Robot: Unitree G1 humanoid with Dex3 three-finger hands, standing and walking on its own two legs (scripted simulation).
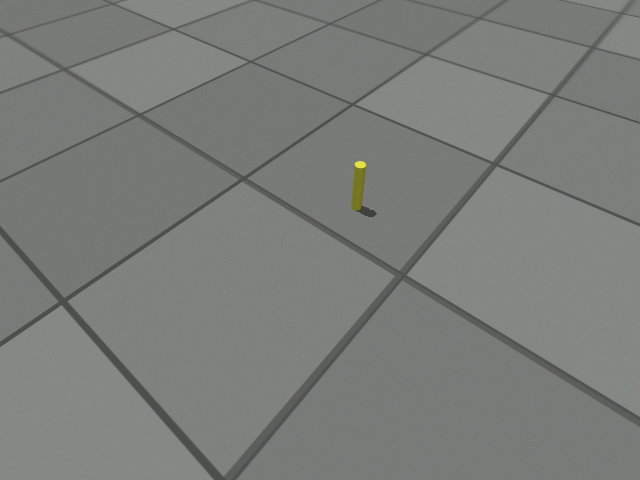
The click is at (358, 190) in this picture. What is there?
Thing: slim round
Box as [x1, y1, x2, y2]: [351, 161, 365, 210]
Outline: 362,161 357,161 354,166 351,207 356,210 359,209 361,205 365,163
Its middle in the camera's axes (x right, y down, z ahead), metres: +0.17 -0.22 +1.69
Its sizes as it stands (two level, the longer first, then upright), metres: 0.048 0.048 0.248
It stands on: the floor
